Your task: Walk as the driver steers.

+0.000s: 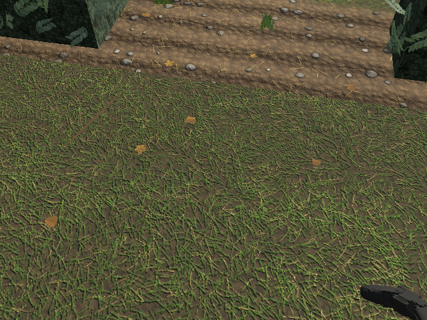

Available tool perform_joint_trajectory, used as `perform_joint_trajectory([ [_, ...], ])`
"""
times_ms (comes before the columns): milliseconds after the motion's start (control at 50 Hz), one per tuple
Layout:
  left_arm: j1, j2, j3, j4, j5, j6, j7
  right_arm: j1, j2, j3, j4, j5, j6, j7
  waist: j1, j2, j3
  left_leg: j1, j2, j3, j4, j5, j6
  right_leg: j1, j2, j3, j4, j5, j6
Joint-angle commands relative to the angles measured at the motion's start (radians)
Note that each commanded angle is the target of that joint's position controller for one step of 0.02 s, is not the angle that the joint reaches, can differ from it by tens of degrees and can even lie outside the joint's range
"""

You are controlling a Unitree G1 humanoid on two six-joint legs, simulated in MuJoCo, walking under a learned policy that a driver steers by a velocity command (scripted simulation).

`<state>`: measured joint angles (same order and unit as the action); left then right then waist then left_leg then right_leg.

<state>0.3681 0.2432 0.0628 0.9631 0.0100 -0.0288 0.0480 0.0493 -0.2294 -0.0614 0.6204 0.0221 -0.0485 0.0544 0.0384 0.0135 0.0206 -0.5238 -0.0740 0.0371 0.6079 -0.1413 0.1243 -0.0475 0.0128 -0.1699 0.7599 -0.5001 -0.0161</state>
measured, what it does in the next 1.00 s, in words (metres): goes down, turning left: right foot 0.17 m lower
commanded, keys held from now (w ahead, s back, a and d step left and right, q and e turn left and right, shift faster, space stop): w+q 0.74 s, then q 0.26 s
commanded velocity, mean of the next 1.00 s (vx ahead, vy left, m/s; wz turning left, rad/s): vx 0.45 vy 0.00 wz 0.58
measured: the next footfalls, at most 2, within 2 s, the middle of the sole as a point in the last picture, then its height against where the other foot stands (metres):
right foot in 0.62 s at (279, 316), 0.17 m lower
left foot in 1.08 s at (204, 275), level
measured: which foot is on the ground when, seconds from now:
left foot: down 0.00-0.64, up 0.66-1.00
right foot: up 0.00-0.60, down 0.62-1.00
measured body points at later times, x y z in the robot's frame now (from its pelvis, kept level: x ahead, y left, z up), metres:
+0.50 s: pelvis +0.27 -0.04 -0.01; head +0.27 -0.02 +0.44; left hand +0.43 +0.27 -0.06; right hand +0.37 -0.31 -0.11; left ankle +0.11 +0.06 -0.71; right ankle +0.46 -0.16 -0.72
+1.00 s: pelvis +0.54 -0.07 -0.15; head +0.56 -0.05 +0.30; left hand +0.37 +0.12 -0.29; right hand +0.86 -0.12 -0.22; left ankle +0.64 +0.11 -0.84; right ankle +0.49 -0.18 -0.88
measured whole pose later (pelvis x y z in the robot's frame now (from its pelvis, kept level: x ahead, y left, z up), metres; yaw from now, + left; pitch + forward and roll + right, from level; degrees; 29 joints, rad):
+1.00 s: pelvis +0.54 -0.07 -0.15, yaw +34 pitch +1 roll -1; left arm 0.42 0.21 0.02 0.94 0.00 -0.04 0.06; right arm 0.09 -0.22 -0.06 0.59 0.02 -0.03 0.03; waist 0.07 0.03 0.02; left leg -0.68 -0.02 0.01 0.73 0.04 0.02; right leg -0.03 0.08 -0.14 0.38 -0.38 -0.07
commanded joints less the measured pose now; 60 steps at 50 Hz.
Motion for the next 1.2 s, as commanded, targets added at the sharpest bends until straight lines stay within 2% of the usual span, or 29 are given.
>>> perform_joint_trajectory([
  [20, -0.021, 0.112, 0.004, -0.141, -0.002, -0.08, -0.053, 0.402, -0.207, -0.069, 0.019, 0.003, -0.007, -0.019, -0.162, 0.148, -0.373, 0.921, 0.36, -0.821, -0.249, -0.15, 0.319, -0.729, 0.038, 0.305, 0.705, -0.055, -0.003],
  [40, -0.118, 0.158, 0.019, -0.184, -0.04, -0.099, -0.057, 0.339, -0.177, -0.061, 0.012, -0.007, -0.009, -0.028, -0.148, 0.102, -0.203, 0.805, 0.34, -0.705, -0.288, -0.109, 0.269, -0.804, -0.008, 0.307, 0.633, 0.026, -0.021],
  [80, -0.143, 0.16, 0.026, -0.187, -0.015, -0.099, -0.04, 0.195, -0.153, -0.049, -0.028, -0.009, -0.013, -0.029, -0.052, -0.075, -0.058, 0.477, 0.264, -0.509, -0.312, 0.166, 0.202, -0.669, -0.071, 0.274, 0.443, 0.133, -0.003],
  [140, -0.114, 0.147, 0.035, -0.203, 0.002, -0.056, -0.025, 0.159, -0.141, -0.041, -0.038, -0.01, -0.021, -0.032, 0.006, -0.02, -0.066, 0.27, 0.202, -0.409, -0.332, 0.299, 0.183, -0.492, -0.101, 0.258, 0.261, 0.155, 0.044],
  [200, -0.235, 0.073, 0.007, -0.26, 0.035, -0.048, -0.023, 0.213, -0.189, -0.057, -0.004, -0.012, -0.004, -0.063, -0.025, 0.026, -0.086, 0.191, 0.143, -0.332, -0.301, 0.433, 0.161, -0.44, -0.059, 0.208, 0.127, 0.353, 0.065],
  [260, -0.184, 0.113, 0.021, -0.236, 0.023, -0.058, -0.045, 0.233, -0.18, -0.053, -0.01, -0.026, 0.012, -0.076, -0.024, 0.041, -0.167, 0.205, 0.143, -0.354, -0.205, 0.451, 0.131, -0.408, -0.04, 0.227, 0.218, 0.565, 0.042],
  [300, -0.295, 0.14, 0.029, -0.284, 0.005, -0.068, -0.054, 0.315, -0.168, -0.045, -0.001, -0.008, 0.0, -0.065, -0.067, 0.043, -0.114, 0.34, 0.162, -0.467, -0.193, 0.223, 0.149, -0.601, -0.051, 0.282, 0.157, 0.514, 0.021],
  [360, -0.471, 0.182, 0.041, -0.356, -0.022, -0.11, -0.082, 0.481, -0.178, -0.055, 0.067, 0.007, -0.017, -0.095, -0.139, 0.081, -0.038, 0.724, 0.236, -0.675, -0.128, 0.018, 0.175, -1.009, -0.081, 0.427, 0.033, 0.407, -0.001],
  [420, -0.496, 0.127, 0.021, -0.378, 0.019, -0.125, -0.114, 0.405, -0.158, -0.044, 0.074, 0.012, 0.004, -0.124, -0.12, 0.093, -0.022, 0.414, 0.128, -0.565, -0.047, -0.058, 0.129, -0.714, -0.027, 0.379, -0.137, 0.737, -0.001],
  [500, -0.397, 0.088, 0.009, -0.352, -0.004, -0.095, -0.131, 0.346, -0.156, -0.033, 0.042, 0.006, 0.029, -0.133, -0.095, 0.076, -0.018, 0.135, 0.069, -0.531, 0.058, -0.222, 0.063, -0.34, -0.011, 0.354, -0.208, 0.825, 0.017],
  [560, -0.362, 0.116, 0.027, -0.334, -0.025, -0.076, -0.116, 0.384, -0.142, -0.032, 0.056, 0.02, 0.046, -0.162, -0.117, 0.065, 0.027, 0.289, 0.051, -0.562, 0.238, -0.232, 0.019, -0.351, -0.109, 0.41, -0.431, 0.905, 0.025],
  [620, -0.074, 0.135, 0.056, -0.22, -0.012, -0.075, -0.103, 0.454, -0.082, -0.008, 0.115, -0.011, 0.053, -0.128, -0.024, -0.044, -0.054, 0.158, -0.038, -0.398, 0.651, -0.354, -0.049, 0.051, -0.136, 0.295, -0.497, 1.04, 0.036],
  [640, 0.143, 0.164, 0.057, -0.163, -0.002, -0.077, -0.107, 0.54, -0.02, 0.007, 0.162, -0.009, 0.038, -0.093, 0.042, -0.166, -0.187, -0.157, -0.089, -0.368, 1.002, -0.748, -0.096, 0.441, -0.232, 0.376, -0.21, 1.198, 0.013],
  [680, 0.239, 0.228, 0.068, -0.112, -0.014, -0.064, -0.115, 0.707, -0.011, 0.018, 0.18, 0.041, 0.0, -0.069, -0.001, -0.476, -0.293, -0.571, -0.041, -0.285, 1.516, -0.688, -0.145, 0.605, -0.365, 0.548, -0.057, 1.262, -0.01],
  [700, 0.242, 0.316, 0.093, -0.079, -0.029, -0.043, -0.116, 0.637, -0.049, 0.017, 0.118, 0.06, -0.012, -0.086, -0.01, -0.421, -0.317, -0.646, -0.007, -0.195, 1.633, -0.574, -0.167, 0.517, -0.495, 0.754, -0.224, 0.81, -0.161],
  [720, 0.169, 0.251, 0.074, -0.068, -0.025, -0.028, -0.097, 0.45, -0.077, 0.01, 0.071, 0.076, -0.009, -0.112, 0.002, -0.213, -0.192, -0.701, 0.053, -0.096, 1.608, -0.419, -0.161, 0.327, -0.483, 0.827, -0.428, 0.35, -0.219],
  [760, -0.034, 0.084, 0.0, -0.092, -0.008, -0.039, -0.065, 0.214, -0.095, 0.002, -0.009, 0.036, 0.028, -0.127, -0.02, -0.062, 0.053, -0.6, 0.115, -0.131, 1.529, -0.347, -0.137, -0.099, -0.424, 0.651, -0.456, 0.4, -0.209],
  [800, -0.1, 0.003, -0.032, -0.076, 0.004, -0.046, -0.053, 0.225, -0.022, 0.006, -0.022, 0.017, 0.036, -0.116, -0.085, -0.12, 0.107, -0.525, 0.13, -0.206, 1.308, -0.234, -0.098, -0.25, -0.31, 0.404, -0.406, 0.648, -0.102],
  [840, -0.157, 0.068, -0.025, -0.119, 0.036, -0.052, -0.029, 0.178, -0.071, -0.013, -0.062, -0.006, 0.023, -0.096, -0.099, -0.122, 0.109, -0.267, 0.084, -0.11, 0.699, 0.097, -0.115, -0.435, -0.141, 0.14, -0.498, 0.749, -0.016],
  [880, -0.076, 0.113, -0.019, -0.107, 0.029, -0.061, 0.002, 0.118, -0.02, -0.008, -0.062, -0.028, -0.005, -0.069, -0.055, -0.11, 0.011, -0.053, 0.05, -0.038, 0.38, 0.338, -0.142, -0.38, -0.14, 0.123, -0.479, 0.957, -0.031],
  [940, -0.008, 0.159, -0.005, -0.079, -0.022, -0.042, 0.023, 0.056, 0.031, 0.011, -0.093, 0.002, 0.007, -0.023, -0.025, -0.12, -0.02, -0.072, 0.056, -0.031, 0.132, 0.284, -0.126, -0.099, -0.211, 0.146, -0.472, 1.094, -0.031],
  [1020, 0.047, 0.176, 0.023, -0.093, -0.02, 0.017, 0.028, 0.009, -0.015, -0.001, -0.12, 0.0, 0.012, 0.021, -0.015, -0.056, -0.004, -0.077, 0.027, 0.031, 0.032, 0.046, -0.059, 0.08, -0.241, 0.134, -0.317, 1.299, -0.016],
  [1060, -0.035, 0.195, 0.036, -0.151, -0.019, 0.029, 0.032, 0.218, -0.085, -0.03, -0.065, -0.01, 0.003, 0.015, -0.112, -0.049, -0.078, 0.164, 0.006, 0.004, -0.049, 0.016, -0.009, -0.018, -0.219, 0.125, -0.059, 1.352, -0.007],
  [1080, -0.072, 0.201, 0.037, -0.184, -0.018, 0.014, 0.024, 0.349, -0.158, -0.055, -0.045, -0.02, -0.002, -0.009, -0.186, 0.023, -0.167, 0.422, 0.078, -0.125, -0.157, 0.357, 0.064, -0.178, -0.135, 0.079, 0.223, 1.08, 0.036],
  [1100, 0.051, 0.075, -0.001, -0.222, 0.053, -0.005, -0.009, 0.293, -0.247, -0.059, -0.059, -0.014, 0.006, -0.032, -0.052, 0.284, -0.273, 0.762, 0.384, -0.498, -0.029, 0.927, 0.26, -0.577, 0.043, 0.109, 0.6, -0.176, 0.1],
  [1120, 0.04, 0.14, 0.001, -0.232, 0.022, -0.019, -0.037, 0.304, -0.223, -0.054, -0.074, -0.037, 0.016, -0.042, -0.102, 0.189, -0.444, 0.769, 0.451, -0.689, -0.128, 0.661, 0.351, -0.638, 0.06, 0.314, 0.713, -0.198, 0.073],
  [1140, -0.057, 0.171, 0.013, -0.265, -0.013, -0.012, -0.038, 0.207, -0.203, -0.051, -0.096, -0.036, 0.022, -0.046, -0.089, 0.093, -0.308, 0.623, 0.389, -0.614, -0.184, 0.502, 0.298, -0.676, 0.029, 0.318, 0.693, -0.094, 0.064],
  [1180, -0.11, 0.155, 0.016, -0.278, 0.0, 0.016, -0.022, 0.09, -0.152, -0.033, -0.114, -0.005, 0.037, -0.054, -0.026, -0.067, -0.147, 0.362, 0.292, -0.486, -0.253, 0.266, 0.191, -0.647, -0.019, 0.278, 0.549, 0.022, 0.068],
  [1200, -0.105, 0.158, 0.02, -0.289, 0.003, 0.027, -0.02, 0.068, -0.168, -0.039, -0.114, -0.011, 0.041, -0.054, 0.0, -0.049, -0.118, 0.255, 0.253, -0.461, -0.278, 0.172, 0.171, -0.581, -0.03, 0.275, 0.474, 0.055, 0.073],
])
